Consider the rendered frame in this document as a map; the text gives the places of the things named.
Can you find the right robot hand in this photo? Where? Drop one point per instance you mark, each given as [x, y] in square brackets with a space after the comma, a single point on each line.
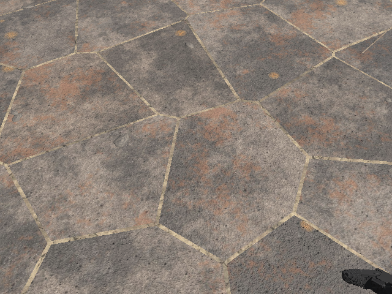
[377, 280]

